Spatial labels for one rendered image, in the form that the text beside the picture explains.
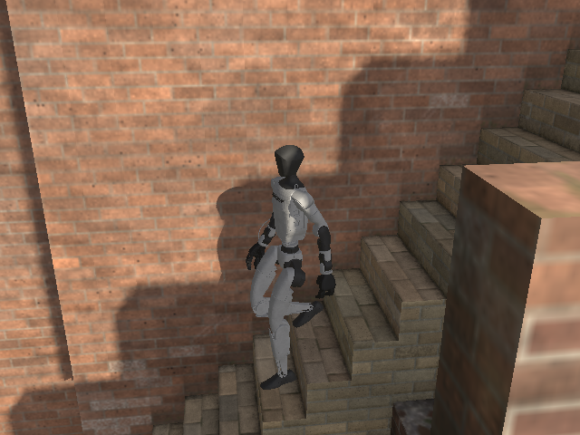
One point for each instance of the stairs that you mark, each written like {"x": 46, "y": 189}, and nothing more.
{"x": 378, "y": 338}

